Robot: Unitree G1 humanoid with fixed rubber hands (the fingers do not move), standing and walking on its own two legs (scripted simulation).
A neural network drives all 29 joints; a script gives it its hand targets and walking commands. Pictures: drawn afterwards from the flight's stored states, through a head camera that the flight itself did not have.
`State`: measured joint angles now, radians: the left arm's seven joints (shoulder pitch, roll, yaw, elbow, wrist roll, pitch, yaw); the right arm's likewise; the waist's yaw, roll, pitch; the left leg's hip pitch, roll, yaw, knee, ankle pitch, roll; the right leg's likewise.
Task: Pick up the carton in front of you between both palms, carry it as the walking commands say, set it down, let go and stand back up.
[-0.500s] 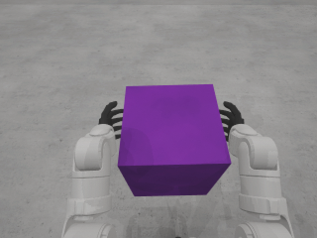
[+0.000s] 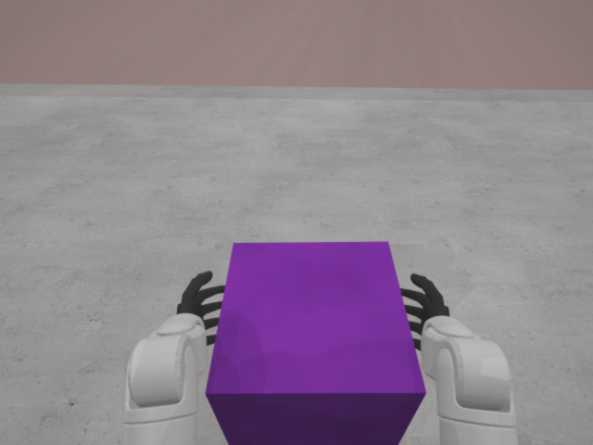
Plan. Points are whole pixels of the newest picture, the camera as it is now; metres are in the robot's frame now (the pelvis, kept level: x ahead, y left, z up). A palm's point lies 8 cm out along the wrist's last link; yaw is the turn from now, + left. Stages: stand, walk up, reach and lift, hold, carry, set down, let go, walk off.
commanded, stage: carry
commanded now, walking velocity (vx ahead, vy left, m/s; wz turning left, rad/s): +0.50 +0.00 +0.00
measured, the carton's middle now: (311, 356) +0.27 +0.00 +0.01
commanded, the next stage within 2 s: none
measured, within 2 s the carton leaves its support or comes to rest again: neither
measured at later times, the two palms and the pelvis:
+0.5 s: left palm (235, 170) +0.58 +0.14 +0.11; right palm (397, 173) +0.58 -0.16 +0.10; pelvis +0.32 -0.02 +0.00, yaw +1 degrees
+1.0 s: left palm (244, 98) +0.91 +0.16 +0.11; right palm (362, 98) +0.92 -0.14 +0.11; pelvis +0.65 +0.01 +0.00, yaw +1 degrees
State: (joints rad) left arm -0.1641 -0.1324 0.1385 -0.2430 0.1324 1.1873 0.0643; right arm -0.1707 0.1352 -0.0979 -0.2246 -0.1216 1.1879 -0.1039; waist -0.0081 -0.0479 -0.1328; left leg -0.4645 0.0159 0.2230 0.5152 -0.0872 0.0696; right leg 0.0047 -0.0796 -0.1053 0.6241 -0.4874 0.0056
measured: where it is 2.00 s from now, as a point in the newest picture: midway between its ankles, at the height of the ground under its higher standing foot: (298, 290)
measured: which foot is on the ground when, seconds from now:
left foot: down 0.00-0.52, up 0.54-0.98, down 1.00-1.00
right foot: up 0.00-0.48, down 0.50-1.00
